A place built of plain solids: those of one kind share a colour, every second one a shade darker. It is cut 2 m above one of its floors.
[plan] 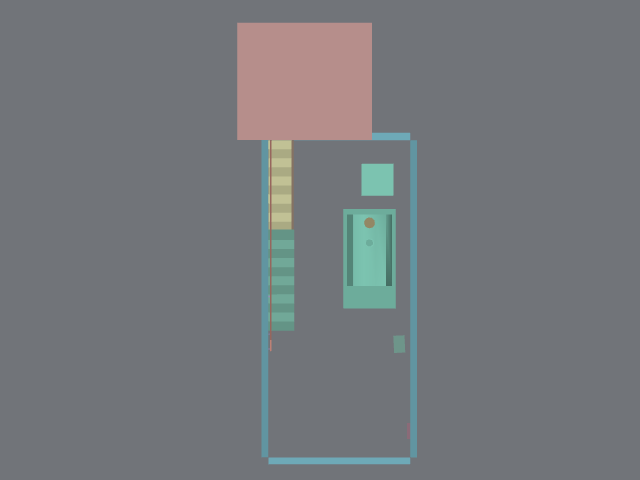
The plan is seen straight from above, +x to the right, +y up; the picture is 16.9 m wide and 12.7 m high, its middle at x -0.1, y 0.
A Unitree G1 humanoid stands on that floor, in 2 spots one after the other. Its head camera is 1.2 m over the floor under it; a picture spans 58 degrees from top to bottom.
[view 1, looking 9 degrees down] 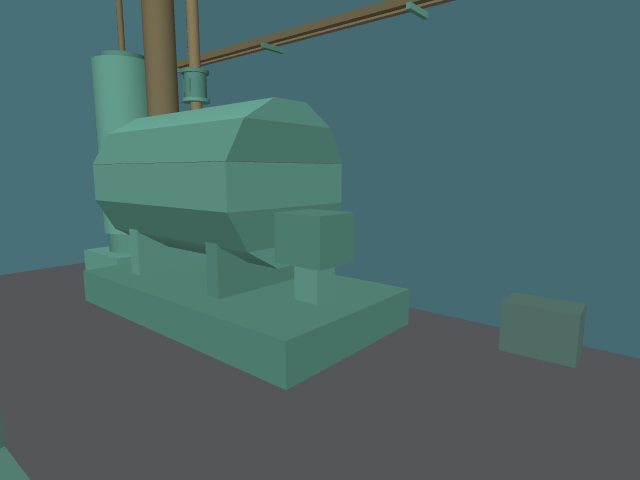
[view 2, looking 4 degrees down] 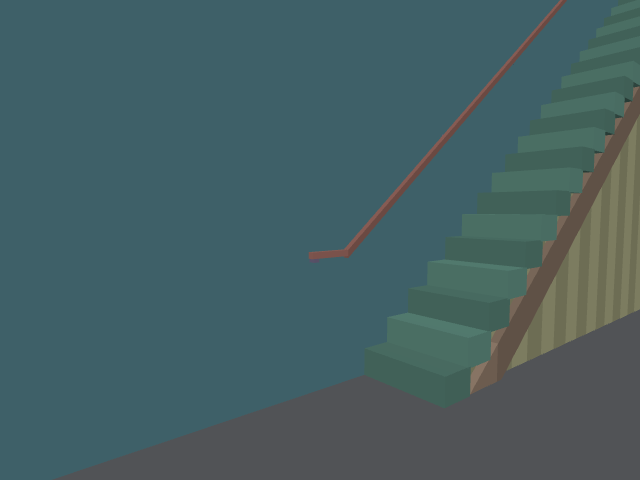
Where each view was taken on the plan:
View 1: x -1.08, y -3.40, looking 40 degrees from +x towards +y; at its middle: plant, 2.78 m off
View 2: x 0.72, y -4.59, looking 141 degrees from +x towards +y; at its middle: wall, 2.82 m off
